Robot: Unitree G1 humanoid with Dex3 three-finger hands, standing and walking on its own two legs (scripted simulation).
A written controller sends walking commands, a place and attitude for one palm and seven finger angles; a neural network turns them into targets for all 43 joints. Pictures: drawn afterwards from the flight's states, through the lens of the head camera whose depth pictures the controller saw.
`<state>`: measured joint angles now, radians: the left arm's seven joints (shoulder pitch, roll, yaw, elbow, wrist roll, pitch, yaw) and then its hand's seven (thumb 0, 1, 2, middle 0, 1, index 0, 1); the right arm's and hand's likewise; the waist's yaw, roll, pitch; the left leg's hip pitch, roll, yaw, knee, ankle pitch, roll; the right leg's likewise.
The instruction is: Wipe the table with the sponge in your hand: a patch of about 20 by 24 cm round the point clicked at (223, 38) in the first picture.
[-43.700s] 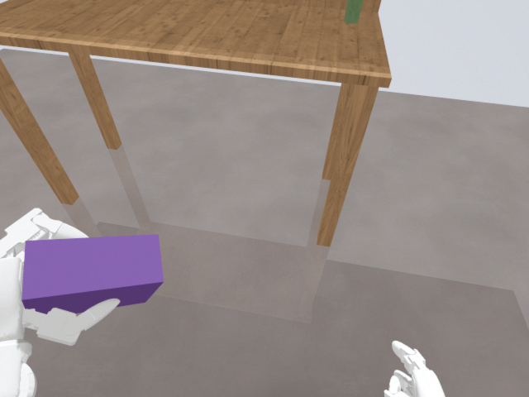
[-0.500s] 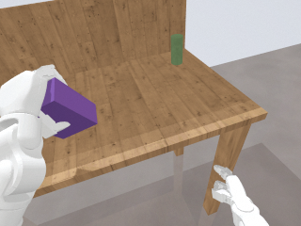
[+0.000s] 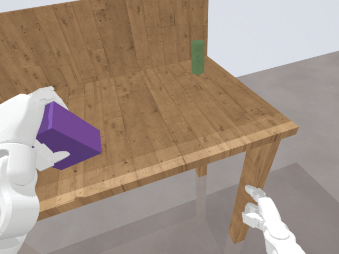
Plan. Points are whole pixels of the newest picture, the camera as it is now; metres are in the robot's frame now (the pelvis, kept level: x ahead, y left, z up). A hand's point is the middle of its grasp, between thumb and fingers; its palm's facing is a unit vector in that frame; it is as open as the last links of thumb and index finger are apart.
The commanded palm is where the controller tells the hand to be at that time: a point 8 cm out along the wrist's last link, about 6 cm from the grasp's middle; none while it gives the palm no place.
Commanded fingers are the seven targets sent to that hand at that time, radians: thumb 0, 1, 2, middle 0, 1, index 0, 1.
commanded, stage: bring the sponge back beside the body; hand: left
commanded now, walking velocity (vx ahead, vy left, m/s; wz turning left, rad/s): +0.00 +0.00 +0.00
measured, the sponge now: (66, 143) +0.23 +0.26 +0.20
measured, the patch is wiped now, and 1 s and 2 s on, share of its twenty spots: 1.00 1.00 1.00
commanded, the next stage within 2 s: step back with the hand held close in 0.54 s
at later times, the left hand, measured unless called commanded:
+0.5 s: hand (34, 137) +0.20 +0.28 +0.25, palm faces +0.43 -0.18 -0.88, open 9.9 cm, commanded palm +0.13 +0.29 +0.31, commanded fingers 0.00 0.10 1.30 -1.20 -1.60 -1.20 -1.60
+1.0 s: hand (33, 122) +0.20 +0.26 +0.29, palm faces +0.53 -0.76 -0.38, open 9.9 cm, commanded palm +0.14 +0.31 +0.29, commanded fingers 0.00 0.10 1.30 -1.20 -1.60 -1.20 -1.60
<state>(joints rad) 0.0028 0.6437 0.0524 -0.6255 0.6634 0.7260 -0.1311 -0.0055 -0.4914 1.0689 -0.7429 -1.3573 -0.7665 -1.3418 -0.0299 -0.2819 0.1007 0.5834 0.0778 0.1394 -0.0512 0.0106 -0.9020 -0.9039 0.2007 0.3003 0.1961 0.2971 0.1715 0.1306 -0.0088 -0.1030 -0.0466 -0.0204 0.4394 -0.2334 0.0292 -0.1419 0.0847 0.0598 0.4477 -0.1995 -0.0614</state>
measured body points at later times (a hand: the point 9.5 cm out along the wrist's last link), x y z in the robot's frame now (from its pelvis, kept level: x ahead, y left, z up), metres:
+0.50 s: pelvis -0.01 +0.01 +0.00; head -0.05 -0.04 +0.45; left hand +0.17 +0.29 +0.29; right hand +0.28 -0.15 -0.05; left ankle +0.01 +0.10 -0.74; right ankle +0.03 -0.08 -0.74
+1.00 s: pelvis -0.01 +0.03 -0.01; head -0.01 +0.03 +0.44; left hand +0.16 +0.30 +0.30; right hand +0.14 -0.22 -0.11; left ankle +0.01 +0.10 -0.74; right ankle +0.03 -0.08 -0.74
